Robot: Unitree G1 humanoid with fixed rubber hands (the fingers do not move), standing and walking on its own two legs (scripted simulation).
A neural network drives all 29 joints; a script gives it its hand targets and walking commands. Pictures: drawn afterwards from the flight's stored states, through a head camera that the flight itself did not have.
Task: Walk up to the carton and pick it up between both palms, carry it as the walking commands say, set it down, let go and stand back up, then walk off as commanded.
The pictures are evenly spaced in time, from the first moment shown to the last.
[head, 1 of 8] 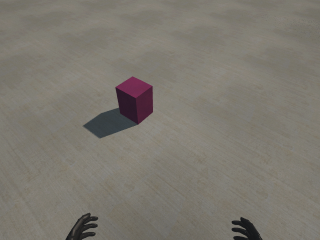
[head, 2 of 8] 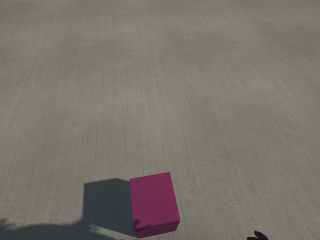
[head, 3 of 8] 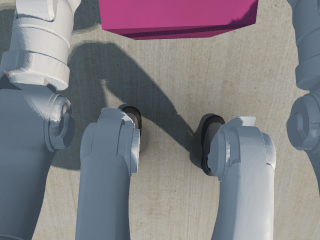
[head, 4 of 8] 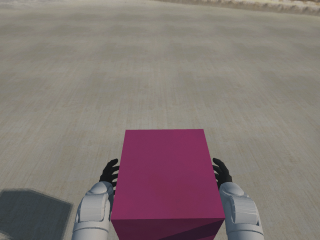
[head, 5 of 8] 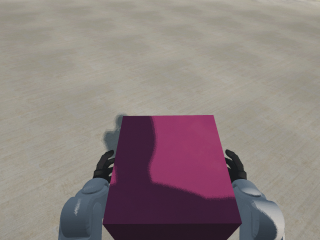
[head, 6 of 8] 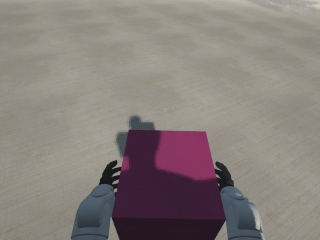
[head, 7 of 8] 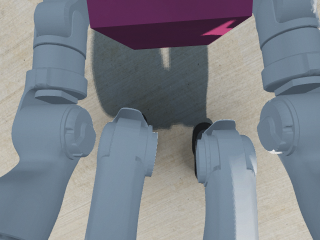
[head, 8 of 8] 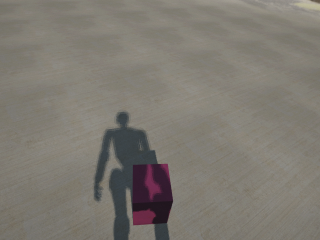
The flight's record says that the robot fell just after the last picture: no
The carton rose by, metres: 0.66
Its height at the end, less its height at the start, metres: +0.00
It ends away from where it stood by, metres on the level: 2.72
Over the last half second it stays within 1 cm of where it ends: yes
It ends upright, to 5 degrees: yes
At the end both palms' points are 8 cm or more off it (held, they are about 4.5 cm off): yes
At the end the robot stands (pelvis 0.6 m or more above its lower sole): yes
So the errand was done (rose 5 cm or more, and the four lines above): yes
